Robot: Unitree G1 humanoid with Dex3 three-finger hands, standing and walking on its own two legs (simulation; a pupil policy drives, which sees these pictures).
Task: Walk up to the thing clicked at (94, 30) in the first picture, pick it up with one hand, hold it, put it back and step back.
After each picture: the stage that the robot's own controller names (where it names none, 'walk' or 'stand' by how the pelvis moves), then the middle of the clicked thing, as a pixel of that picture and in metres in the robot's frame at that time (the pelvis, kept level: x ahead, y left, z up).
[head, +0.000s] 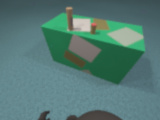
stand; (93, 28) +1.00 -0.01 +0.03
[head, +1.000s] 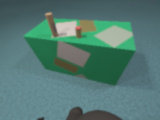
walk; (78, 32) +0.87 +0.18 +0.04
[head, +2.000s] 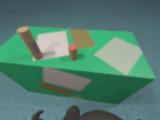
walk; (73, 52) +0.50 +0.16 +0.06
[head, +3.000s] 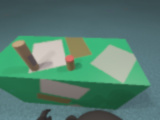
stand; (70, 63) +0.44 +0.16 +0.02
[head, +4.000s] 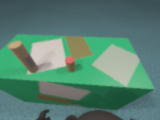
stand; (70, 64) +0.42 +0.16 +0.03
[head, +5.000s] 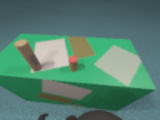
stand; (73, 64) +0.43 +0.14 +0.02
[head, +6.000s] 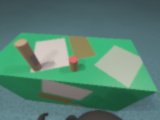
stand; (73, 64) +0.42 +0.14 +0.02
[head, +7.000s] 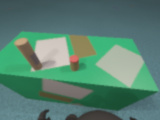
rise first; (74, 63) +0.43 +0.13 +0.03
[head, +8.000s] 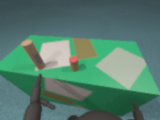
rise first; (74, 64) +0.43 +0.16 +0.03
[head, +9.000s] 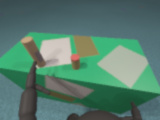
go down; (75, 62) +0.44 +0.14 +0.03
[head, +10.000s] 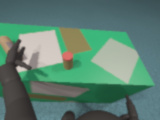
go down; (68, 61) +0.41 +0.14 +0.06
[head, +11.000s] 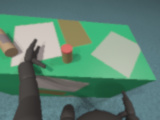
close in; (67, 54) +0.43 +0.14 +0.08
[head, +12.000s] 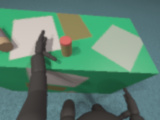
close in; (66, 47) +0.47 +0.14 +0.11
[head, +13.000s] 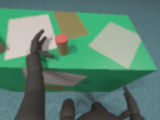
lift; (62, 45) +0.47 +0.15 +0.12
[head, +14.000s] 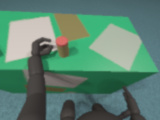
lift; (63, 47) +0.46 +0.15 +0.12
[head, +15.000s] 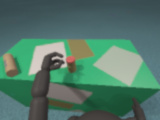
lift; (71, 64) +0.42 +0.14 +0.07
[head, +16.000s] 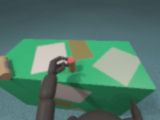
stand; (71, 65) +0.43 +0.15 +0.04
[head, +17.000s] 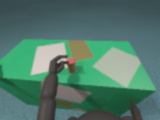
stand; (71, 65) +0.43 +0.15 +0.04
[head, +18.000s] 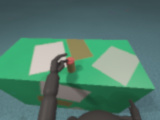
stand; (70, 65) +0.43 +0.15 +0.03
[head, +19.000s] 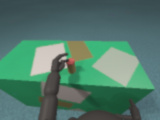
stand; (71, 66) +0.43 +0.15 +0.03
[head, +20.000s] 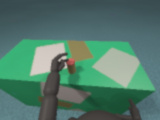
stand; (71, 66) +0.43 +0.15 +0.03
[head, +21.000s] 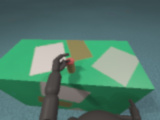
stand; (70, 65) +0.43 +0.15 +0.03
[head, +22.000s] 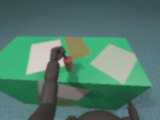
crouch; (68, 64) +0.43 +0.16 +0.03
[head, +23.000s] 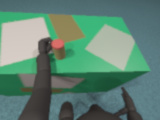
lower; (59, 50) +0.45 +0.16 +0.09
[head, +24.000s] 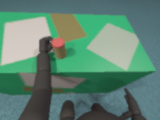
lower; (59, 49) +0.45 +0.16 +0.11
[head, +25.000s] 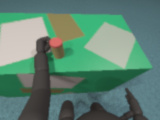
lower; (57, 49) +0.46 +0.16 +0.11
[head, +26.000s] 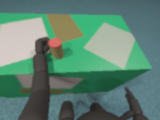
lower; (56, 49) +0.45 +0.16 +0.11
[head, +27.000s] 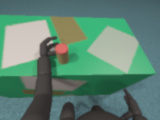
open; (62, 54) +0.42 +0.14 +0.11
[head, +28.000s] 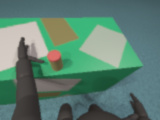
sink last; (55, 61) +0.39 +0.16 +0.10
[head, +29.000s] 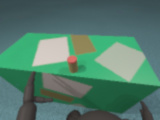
stand; (72, 64) +0.40 +0.15 +0.08
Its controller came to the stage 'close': yes
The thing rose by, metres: 0.00
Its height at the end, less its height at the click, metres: +0.00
